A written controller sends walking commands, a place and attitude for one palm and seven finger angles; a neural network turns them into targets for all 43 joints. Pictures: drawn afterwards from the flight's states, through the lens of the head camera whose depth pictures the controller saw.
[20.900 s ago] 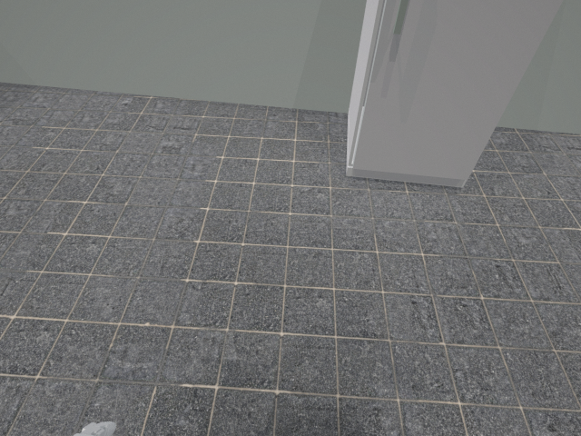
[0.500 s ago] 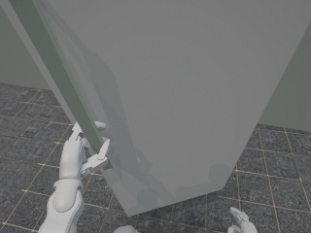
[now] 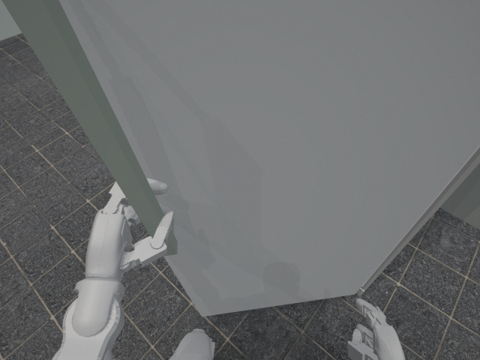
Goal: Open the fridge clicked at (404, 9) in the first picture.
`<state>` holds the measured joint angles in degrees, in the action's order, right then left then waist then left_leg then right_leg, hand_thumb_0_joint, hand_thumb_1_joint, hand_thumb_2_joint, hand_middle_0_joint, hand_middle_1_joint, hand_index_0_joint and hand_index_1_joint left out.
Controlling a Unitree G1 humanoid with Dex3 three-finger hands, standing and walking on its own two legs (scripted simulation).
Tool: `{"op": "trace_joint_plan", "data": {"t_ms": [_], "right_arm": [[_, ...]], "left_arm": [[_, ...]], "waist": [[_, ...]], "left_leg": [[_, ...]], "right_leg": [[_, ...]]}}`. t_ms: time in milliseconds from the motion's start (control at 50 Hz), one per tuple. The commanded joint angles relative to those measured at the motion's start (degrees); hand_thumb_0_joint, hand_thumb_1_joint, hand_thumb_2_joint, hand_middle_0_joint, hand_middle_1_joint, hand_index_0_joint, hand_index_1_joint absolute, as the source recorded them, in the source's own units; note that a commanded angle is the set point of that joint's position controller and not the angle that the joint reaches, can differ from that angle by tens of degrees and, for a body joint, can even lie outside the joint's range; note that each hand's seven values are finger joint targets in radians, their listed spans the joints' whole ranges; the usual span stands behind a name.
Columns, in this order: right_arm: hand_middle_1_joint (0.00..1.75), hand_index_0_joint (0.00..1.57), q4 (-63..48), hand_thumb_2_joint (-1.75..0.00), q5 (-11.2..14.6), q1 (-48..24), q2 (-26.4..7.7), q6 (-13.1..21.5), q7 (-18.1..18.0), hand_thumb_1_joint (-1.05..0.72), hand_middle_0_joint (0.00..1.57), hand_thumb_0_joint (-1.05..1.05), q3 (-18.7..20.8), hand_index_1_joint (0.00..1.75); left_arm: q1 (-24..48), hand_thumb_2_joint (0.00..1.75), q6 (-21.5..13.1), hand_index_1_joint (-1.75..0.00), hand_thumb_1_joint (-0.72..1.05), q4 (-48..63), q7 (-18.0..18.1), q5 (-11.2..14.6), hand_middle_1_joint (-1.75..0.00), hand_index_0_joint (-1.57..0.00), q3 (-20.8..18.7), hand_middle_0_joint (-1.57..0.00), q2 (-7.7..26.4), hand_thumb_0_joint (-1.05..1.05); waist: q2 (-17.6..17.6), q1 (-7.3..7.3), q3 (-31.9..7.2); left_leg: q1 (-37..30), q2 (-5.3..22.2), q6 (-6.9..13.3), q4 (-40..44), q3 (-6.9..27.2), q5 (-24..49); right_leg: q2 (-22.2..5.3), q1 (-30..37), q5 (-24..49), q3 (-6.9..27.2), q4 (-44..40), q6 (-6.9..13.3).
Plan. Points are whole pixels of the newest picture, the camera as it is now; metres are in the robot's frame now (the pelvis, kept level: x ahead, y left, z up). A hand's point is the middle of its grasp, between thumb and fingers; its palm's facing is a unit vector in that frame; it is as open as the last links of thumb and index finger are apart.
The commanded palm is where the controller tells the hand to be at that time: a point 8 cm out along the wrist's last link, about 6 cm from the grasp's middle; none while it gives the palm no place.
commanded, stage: walk backward, drawing the door open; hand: left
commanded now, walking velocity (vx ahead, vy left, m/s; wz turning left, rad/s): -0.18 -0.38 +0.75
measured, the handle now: (129, 156) +0.31 +0.15 +0.22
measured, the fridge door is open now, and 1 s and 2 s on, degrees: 52 73 70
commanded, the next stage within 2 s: stop walking and hold the door back in 0.40 s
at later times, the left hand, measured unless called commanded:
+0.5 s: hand (206, 359) +0.12 +0.04 +0.12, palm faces +0.55 -0.78 -0.30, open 6.8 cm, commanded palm +0.07 +0.07 +0.13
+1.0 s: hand out of the picture +0.10 +0.02 +0.13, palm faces +0.67 -0.71 -0.23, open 6.1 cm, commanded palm +0.07 +0.06 +0.13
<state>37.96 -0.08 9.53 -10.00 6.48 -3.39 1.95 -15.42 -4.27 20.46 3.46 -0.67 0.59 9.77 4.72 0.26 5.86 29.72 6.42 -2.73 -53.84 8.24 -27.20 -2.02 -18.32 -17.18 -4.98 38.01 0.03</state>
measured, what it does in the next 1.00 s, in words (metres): steps to the right, turning left: left foot, then right foot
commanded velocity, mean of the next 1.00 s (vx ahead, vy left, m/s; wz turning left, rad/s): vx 0.04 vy -0.06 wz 0.36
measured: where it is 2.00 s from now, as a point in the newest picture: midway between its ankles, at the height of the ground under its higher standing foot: outside the picture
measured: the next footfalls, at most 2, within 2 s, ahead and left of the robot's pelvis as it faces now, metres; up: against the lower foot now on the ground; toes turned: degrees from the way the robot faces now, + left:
left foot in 0.18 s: +0.00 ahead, +0.05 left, +0.00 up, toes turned +16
right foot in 0.44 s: +0.04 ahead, -0.34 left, +0.00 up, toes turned +17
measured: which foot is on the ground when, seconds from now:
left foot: up 0.00-0.16, down 0.18-0.44, up 0.46-0.88, down 0.90-1.00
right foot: down 0.00-0.18, up 0.20-0.42, down 0.44-0.90, up 0.92-1.00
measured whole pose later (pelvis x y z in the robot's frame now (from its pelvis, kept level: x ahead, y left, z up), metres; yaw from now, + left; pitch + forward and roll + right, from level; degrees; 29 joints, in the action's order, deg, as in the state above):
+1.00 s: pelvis -0.14 -0.34 +0.02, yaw +32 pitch -2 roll +0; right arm 36.5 1.5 10.2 -13.9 4.8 -4.8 -0.5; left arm 28.8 -6.8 -33.7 6.7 1.7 -4.3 15.9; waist 0.8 -0.7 4.3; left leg 9.1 1.4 2.2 -27.0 -3.1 -15.6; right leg -1.8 -28.6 -21.6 -6.2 52.3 -0.4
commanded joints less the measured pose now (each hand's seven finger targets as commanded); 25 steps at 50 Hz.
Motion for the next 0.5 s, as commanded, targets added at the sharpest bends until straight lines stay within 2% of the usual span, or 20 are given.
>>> {"op": "trace_joint_plan", "data": {"t_ms": [0, 20, 60, 100, 120, 140, 160, 180, 200, 220, 240, 280, 300, 340, 380, 400, 420, 440, 460, 480], "right_arm": [[0.30, 0.20, -10.33, -0.90, -1.19, -6.49, -1.75, 4.57, -2.21, -0.90, 0.20, 0.00, 0.58, 0.30], [0.30, 0.20, -10.56, -0.90, -1.32, -6.33, -1.57, 4.24, -2.62, -0.90, 0.20, 0.00, 0.22, 0.30], [0.30, 0.20, -11.37, -0.90, -1.80, -4.56, -1.91, 4.26, -3.21, -0.90, 0.20, 0.00, -0.08, 0.30], [0.30, 0.20, -11.60, -0.90, -1.94, -1.24, -2.57, 4.83, -3.39, -0.90, 0.20, 0.00, -0.06, 0.30], [0.30, 0.20, -11.54, -0.90, -1.87, 1.55, -3.34, 5.37, -3.54, -0.90, 0.20, 0.00, 0.32, 0.30], [0.30, 0.20, -12.50, -0.90, -2.45, 1.91, -5.84, 5.80, -3.46, -0.90, 0.20, 0.00, 1.36, 0.30], [0.30, 0.20, -12.58, -0.90, -3.48, 0.07, -8.13, 5.79, -2.96, -0.90, 0.20, 0.00, 1.64, 0.30], [0.30, 0.20, -12.10, -0.90, -3.73, -0.09, -8.32, 5.09, -2.32, -0.90, 0.20, 0.00, 2.19, 0.30], [0.30, 0.20, -12.13, -0.90, -3.54, -2.64, -7.89, 4.51, -2.40, -0.90, 0.20, 0.00, 2.24, 0.30], [0.30, 0.20, -11.11, -0.90, -3.06, -4.36, -8.20, 4.47, -2.15, -0.90, 0.20, 0.00, 2.32, 0.30], [0.30, 0.20, -10.09, -0.90, -2.74, -3.56, -8.03, 4.22, -1.73, -0.90, 0.20, 0.00, 2.22, 0.30], [0.30, 0.20, -10.35, -0.90, -1.86, -3.24, -8.14, 4.10, -1.29, -0.90, 0.20, 0.00, 1.93, 0.30], [0.30, 0.20, -10.66, -0.90, -1.33, -2.66, -7.96, 3.99, -1.23, -0.90, 0.20, 0.00, 1.88, 0.30], [0.30, 0.20, -11.54, -0.90, -0.65, -2.90, -7.79, 3.70, -1.01, -0.90, 0.20, 0.00, 1.84, 0.30], [0.30, 0.20, -11.31, -0.90, 0.00, -2.63, -7.13, 3.63, -0.95, -0.90, 0.20, 0.00, 1.77, 0.30], [0.30, 0.20, -11.01, -0.90, 0.24, -2.43, -4.84, 3.59, -0.78, -0.90, 0.20, 0.00, 1.21, 0.30], [0.30, 0.20, -10.65, -0.90, 0.32, -3.25, -2.66, 3.19, -0.76, -0.90, 0.20, 0.00, 0.78, 0.30], [0.30, 0.20, -10.34, -0.90, -0.43, -4.60, -2.28, 3.70, -1.04, -0.90, 0.20, 0.00, 0.59, 0.30], [0.30, 0.20, -9.31, -0.90, -0.23, -4.03, -3.74, 4.16, -1.79, -0.90, 0.20, 0.00, 2.02, 0.30], [0.30, 0.20, -9.06, -0.90, -0.37, -4.80, -4.44, 4.41, -1.67, -0.90, 0.20, 0.00, 2.45, 0.30]], "left_arm": [[8.24, 0.90, -6.94, -1.40, 0.90, 16.38, -1.21, -0.37, -1.40, -0.45, -6.09, -0.45, 7.24, 0.00], [7.41, 0.90, -7.30, -1.40, 0.90, 16.13, -0.92, -0.04, -1.40, -0.45, -6.75, -0.45, 7.13, 0.00], [7.15, 0.90, -6.98, -1.40, 0.90, 17.20, -0.71, 0.40, -1.40, -0.45, -6.46, -0.45, 6.46, 0.00], [6.69, 0.90, -6.57, -1.40, 0.90, 17.66, -0.55, 0.85, -1.40, -0.45, -5.85, -0.45, 6.03, 0.00], [8.84, 0.90, -6.72, -1.40, 0.90, 19.33, -0.67, 1.03, -1.40, -0.45, -4.66, -0.45, 5.79, 0.00], [9.44, 0.90, -7.35, -1.40, 0.90, 19.67, -0.76, 0.64, -1.40, -0.45, -4.57, -0.45, 5.60, 0.00], [9.49, 0.90, -8.35, -1.40, 0.90, 20.61, -0.60, -0.28, -1.40, -0.45, -5.34, -0.45, 6.25, 0.00], [9.11, 0.90, -9.80, -1.40, 0.90, 18.30, -0.44, -2.33, -1.40, -0.45, -7.55, -0.45, 8.10, 0.00], [9.61, 0.90, -10.05, -1.40, 0.90, 22.34, -0.93, -1.80, -1.40, -0.45, -8.48, -0.45, 9.23, 0.00], [9.56, 0.90, -9.61, -1.40, 0.90, 22.52, -0.96, -2.07, -1.40, -0.45, -9.64, -0.45, 10.10, 0.00], [8.49, 0.90, -8.43, -1.40, 0.90, 20.36, -0.81, -2.04, -1.40, -0.45, -8.62, -0.45, 8.10, 0.00], [8.74, 0.90, -6.61, -1.40, 0.90, 17.98, -0.21, -0.73, -1.40, -0.45, -8.12, -0.45, 6.73, 0.00], [7.44, 0.90, -5.90, -1.40, 0.90, 16.52, 0.22, -0.14, -1.40, -0.45, -8.60, -0.45, 6.63, 0.00], [8.19, 0.90, -5.39, -1.40, 0.90, 16.01, 1.06, 0.32, -1.40, -0.45, -10.57, -0.45, 8.29, 0.00], [6.92, 0.90, -5.34, -1.40, 0.90, 14.70, 1.49, 0.49, -1.40, -0.45, -13.02, -0.45, 10.55, 0.00], [8.51, 0.90, -5.45, -1.40, 0.90, 16.26, 1.53, 0.84, -1.40, -0.45, -12.56, -0.45, 10.95, 0.00], [9.94, 0.90, -5.29, -1.40, 0.90, 18.11, 2.08, 0.99, -1.40, -0.45, -16.25, -0.45, 15.69, 0.00], [9.80, 0.90, -6.01, -1.40, 0.90, 17.56, 2.83, 0.43, -1.40, -0.45, -19.78, -0.45, 18.94, 0.00], [4.73, 0.90, -4.88, -1.40, 0.90, 11.74, 2.22, 0.88, -1.40, -0.45, -19.31, -0.45, 16.87, 0.00], [6.35, 0.90, -4.71, -1.40, 0.90, 12.68, 1.50, 1.25, -1.40, -0.45, -17.86, -0.45, 16.74, 0.00]], "waist": [[-15.33, -1.21, -10.67], [-15.45, -1.03, -11.59], [-17.13, -0.03, -13.03], [-12.43, 1.24, -14.50], [-7.97, 3.46, -15.23], [1.88, 3.59, -14.37], [11.73, 1.68, -14.76], [7.61, 2.04, -15.24], [9.99, 2.29, -12.79], [10.17, 1.10, -9.73], [8.98, 0.51, -8.58], [9.22, -0.48, -9.43], [11.01, -0.36, -10.98], [14.42, -0.23, -12.69], [9.96, -0.47, -13.26], [1.83, -0.24, -14.39], [-12.28, -0.31, -13.48], [-18.99, -1.90, -14.06], [-21.84, -1.97, -15.68], [-18.07, -1.46, -14.19]], "left_leg": [[2.66, -3.03, 0.48, -17.73, -11.28, -7.81], [-0.57, -2.85, 0.60, -10.62, -12.78, -7.60], [-7.15, -3.46, 1.06, 0.99, -15.14, -4.55], [-15.46, -3.65, 1.52, 17.24, -16.68, 3.87], [-25.03, -1.29, 2.19, 26.65, -13.87, 11.83], [-35.84, 11.98, 6.91, 33.85, 6.09, 25.60], [-37.12, 28.50, 14.29, 40.48, 31.18, 44.33], [-36.27, 30.53, 16.81, 41.12, 35.92, 40.27], [-29.83, 25.67, 15.67, 39.67, 29.90, 32.47], [-24.94, 23.10, 14.97, 38.49, 21.74, 25.96], [-20.72, 18.93, 12.95, 37.14, 12.92, 22.51], [-10.95, 11.98, 8.16, 37.59, 1.29, 13.93], [-8.52, 9.66, 6.92, 38.40, -0.84, 8.81], [-5.19, 7.90, 6.44, 39.55, 0.41, -0.34], [-3.99, 2.65, 4.32, 32.71, -3.10, -2.78], [-5.78, -2.17, 2.35, 22.49, -6.56, -1.85], [-2.24, -6.84, -0.50, 4.18, -12.56, -3.10], [5.76, -7.89, -0.55, -15.40, -12.09, -9.07], [5.29, -6.43, 0.18, -26.59, -8.37, -8.92], [6.71, -5.26, -0.16, -28.93, -7.98, -7.91]], "right_leg": [[-15.45, 8.05, 23.12, 5.31, -13.92, 12.46], [-14.46, 9.43, 27.49, 2.07, -12.50, 11.33], [-13.49, 7.87, 27.23, 0.59, -11.92, 10.48], [-10.58, 2.91, 21.32, -0.87, -6.17, 8.48], [-8.58, -4.85, 15.17, -1.99, 2.52, 5.94], [-3.51, -20.09, -0.99, -2.76, 15.36, 1.06], [0.08, -25.86, -15.93, 3.99, 27.39, -3.86], [-0.55, -25.08, -14.55, 9.54, 33.14, -4.03], [-1.28, -24.41, -10.20, 12.28, 33.14, -3.92], [-2.51, -22.66, -6.02, 12.11, 32.19, -3.77], [-2.38, -17.90, -2.26, 10.81, 29.33, -3.60], [-1.07, -3.05, 0.36, 6.97, 16.02, -3.44], [1.39, 3.17, -1.28, 3.82, 10.38, -3.40], [4.77, 11.35, -4.84, -0.84, 0.92, -3.67], [5.81, 16.25, -2.77, -3.47, -10.72, -3.60], [1.79, 14.15, -2.42, -1.13, -19.21, -2.17], [-8.64, 10.13, -2.04, 8.48, -24.11, 2.44], [-18.38, 9.50, 10.62, 16.49, -22.11, 8.69], [-20.31, 6.37, 8.52, 19.49, -21.05, 10.99], [-20.00, 7.93, 12.07, 18.51, -18.84, 12.31]]}}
